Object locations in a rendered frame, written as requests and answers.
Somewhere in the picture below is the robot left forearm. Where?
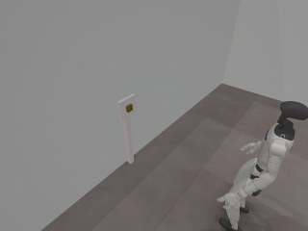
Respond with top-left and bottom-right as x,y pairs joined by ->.
235,174 -> 271,200

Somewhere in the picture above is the robot right forearm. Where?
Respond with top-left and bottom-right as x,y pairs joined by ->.
254,140 -> 263,149

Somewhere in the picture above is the robot left shin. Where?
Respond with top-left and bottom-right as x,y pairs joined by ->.
225,200 -> 240,230

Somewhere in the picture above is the robot left upper arm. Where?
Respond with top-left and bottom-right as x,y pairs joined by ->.
260,139 -> 287,183

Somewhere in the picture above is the panel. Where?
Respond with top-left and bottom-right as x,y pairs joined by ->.
117,93 -> 137,164

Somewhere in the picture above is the button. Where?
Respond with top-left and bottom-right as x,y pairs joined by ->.
126,104 -> 133,113

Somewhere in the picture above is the right robot foot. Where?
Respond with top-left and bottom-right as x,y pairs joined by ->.
240,204 -> 249,214

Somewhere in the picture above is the right robot hand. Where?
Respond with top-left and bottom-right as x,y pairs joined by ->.
241,142 -> 258,155

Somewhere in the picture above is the left robot hand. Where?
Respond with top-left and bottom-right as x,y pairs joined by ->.
217,192 -> 240,210

